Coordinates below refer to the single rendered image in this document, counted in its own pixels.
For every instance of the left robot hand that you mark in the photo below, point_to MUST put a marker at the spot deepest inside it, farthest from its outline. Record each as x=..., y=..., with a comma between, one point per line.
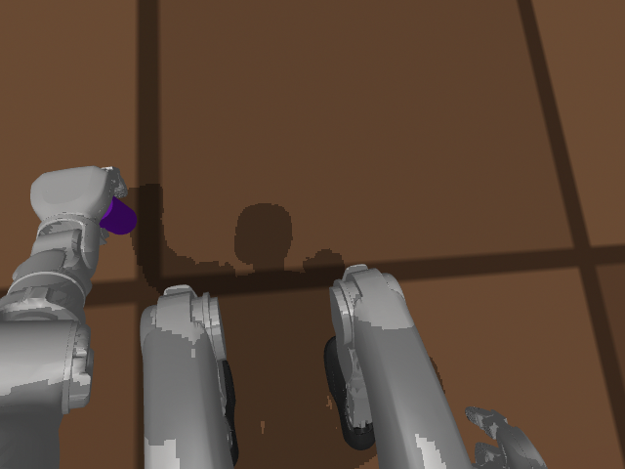
x=85, y=191

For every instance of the right robot foot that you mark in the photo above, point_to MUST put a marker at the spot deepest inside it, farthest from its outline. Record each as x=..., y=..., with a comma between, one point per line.
x=356, y=438

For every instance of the left robot foot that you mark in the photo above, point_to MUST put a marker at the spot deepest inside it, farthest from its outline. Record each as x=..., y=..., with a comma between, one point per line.
x=229, y=415

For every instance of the left robot arm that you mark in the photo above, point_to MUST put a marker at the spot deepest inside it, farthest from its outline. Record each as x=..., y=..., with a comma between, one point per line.
x=46, y=363

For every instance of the can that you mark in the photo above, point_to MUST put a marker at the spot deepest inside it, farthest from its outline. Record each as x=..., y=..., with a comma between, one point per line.
x=119, y=218

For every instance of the right robot hand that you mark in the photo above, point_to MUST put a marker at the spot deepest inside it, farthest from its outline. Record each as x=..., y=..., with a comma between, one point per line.
x=515, y=450

